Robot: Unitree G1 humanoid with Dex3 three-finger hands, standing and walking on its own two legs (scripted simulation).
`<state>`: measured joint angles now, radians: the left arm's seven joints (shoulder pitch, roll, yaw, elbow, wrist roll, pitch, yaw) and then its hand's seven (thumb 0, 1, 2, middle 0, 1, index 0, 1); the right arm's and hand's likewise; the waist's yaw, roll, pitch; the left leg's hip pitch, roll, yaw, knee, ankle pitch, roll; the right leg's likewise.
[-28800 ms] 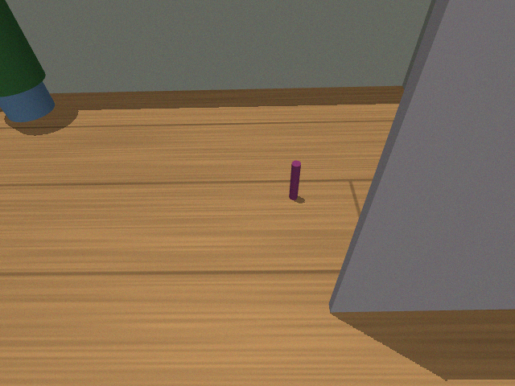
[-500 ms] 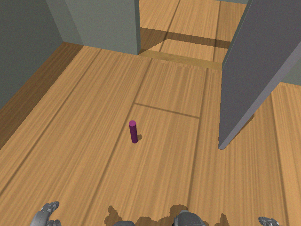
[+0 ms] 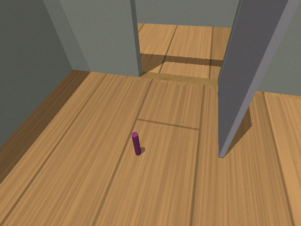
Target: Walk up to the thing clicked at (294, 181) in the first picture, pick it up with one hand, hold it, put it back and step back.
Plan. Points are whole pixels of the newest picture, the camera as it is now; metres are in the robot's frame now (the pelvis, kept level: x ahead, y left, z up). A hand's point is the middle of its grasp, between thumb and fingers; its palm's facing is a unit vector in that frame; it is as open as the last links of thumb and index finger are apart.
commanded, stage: walk up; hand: left
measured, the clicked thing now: (136, 144) +0.77 +0.19 -0.64
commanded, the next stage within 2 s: stand in 0.82 s
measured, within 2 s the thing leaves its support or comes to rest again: neither
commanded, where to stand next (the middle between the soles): +0.47 +0.00 m, yaw -1 degrees
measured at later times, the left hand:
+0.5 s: hand out of the picture +0.12 +0.28 -0.15, palm faces +0.05 -0.93 -0.35, open 7.4 cm
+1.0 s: hand out of the picture +0.10 +0.27 -0.14, palm faces +0.01 -0.94 -0.34, open 7.4 cm
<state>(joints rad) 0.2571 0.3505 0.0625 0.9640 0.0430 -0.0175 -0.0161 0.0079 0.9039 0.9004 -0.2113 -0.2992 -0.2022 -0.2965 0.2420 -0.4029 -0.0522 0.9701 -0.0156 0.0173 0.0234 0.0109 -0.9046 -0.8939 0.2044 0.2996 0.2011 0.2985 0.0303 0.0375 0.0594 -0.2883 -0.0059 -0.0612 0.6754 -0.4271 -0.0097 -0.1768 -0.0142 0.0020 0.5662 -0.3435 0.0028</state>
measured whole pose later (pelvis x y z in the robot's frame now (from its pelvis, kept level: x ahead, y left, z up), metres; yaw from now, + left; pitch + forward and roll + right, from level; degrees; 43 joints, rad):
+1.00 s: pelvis +0.03 +0.02 +0.02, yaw +1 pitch -3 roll +0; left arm 0.09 0.35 0.01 1.13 0.01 -0.01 0.00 0.01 0.91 0.90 -0.21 -0.30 -0.20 -0.30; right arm 0.04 -0.34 -0.01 1.10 0.00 -0.02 0.01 0.01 -0.90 -0.89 0.21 0.30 0.20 0.30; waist 0.02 0.00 0.08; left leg -0.14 0.01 0.01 0.37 -0.18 0.00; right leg -0.05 -0.03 -0.02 0.34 -0.23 0.02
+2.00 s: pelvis +0.04 +0.01 +0.00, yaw +0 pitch -2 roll +1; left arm 0.21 0.40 0.06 1.05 0.04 -0.02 -0.05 0.00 0.91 0.90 -0.21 -0.30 -0.20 -0.30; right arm 0.20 -0.37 -0.06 1.04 -0.03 -0.03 0.05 0.01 -0.90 -0.89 0.21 0.30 0.20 0.30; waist 0.01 -0.02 0.03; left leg -0.21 0.00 0.00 0.52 -0.28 0.02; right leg -0.15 -0.02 0.01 0.56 -0.40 -0.04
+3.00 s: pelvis +0.34 -0.01 +0.00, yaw +2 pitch -3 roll +0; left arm 0.40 0.42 0.04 0.85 0.03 -0.06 -0.02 0.01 0.90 0.90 -0.21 -0.30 -0.20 -0.30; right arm 0.29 -0.42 -0.06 0.86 -0.01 -0.02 0.06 0.01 -0.91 -0.89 0.20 0.30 0.20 0.30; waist 0.05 0.03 0.10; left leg -0.44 0.04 -0.01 0.73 -0.25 0.00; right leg -0.18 -0.07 -0.09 0.59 -0.35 0.02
